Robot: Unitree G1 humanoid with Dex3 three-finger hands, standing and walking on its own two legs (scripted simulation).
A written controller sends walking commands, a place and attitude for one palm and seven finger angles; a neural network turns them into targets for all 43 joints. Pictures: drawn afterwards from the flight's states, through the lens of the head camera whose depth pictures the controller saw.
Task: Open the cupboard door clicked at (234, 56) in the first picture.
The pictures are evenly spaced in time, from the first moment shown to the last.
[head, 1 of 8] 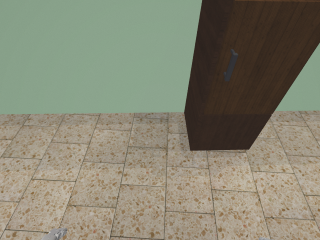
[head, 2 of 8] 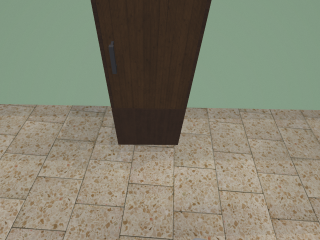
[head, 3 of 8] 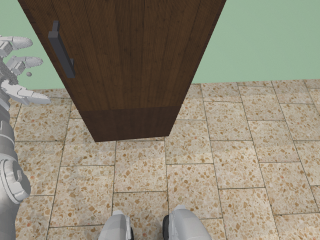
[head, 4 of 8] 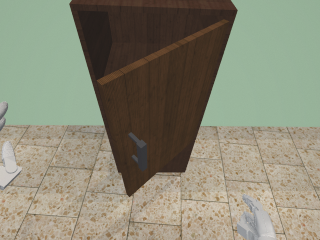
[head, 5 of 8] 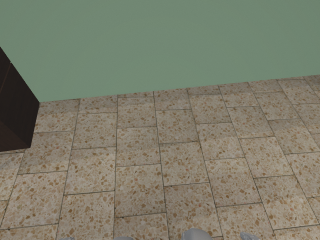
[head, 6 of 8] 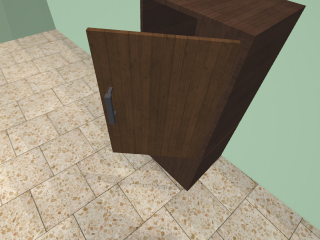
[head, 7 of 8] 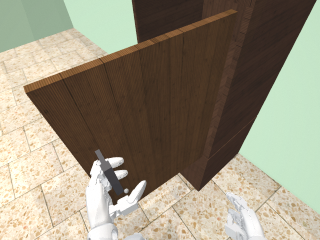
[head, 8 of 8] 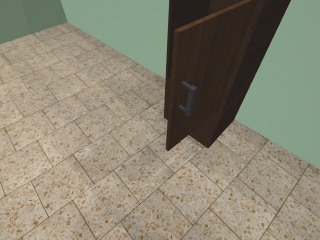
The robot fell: no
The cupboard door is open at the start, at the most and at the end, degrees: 0 89 85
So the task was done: yes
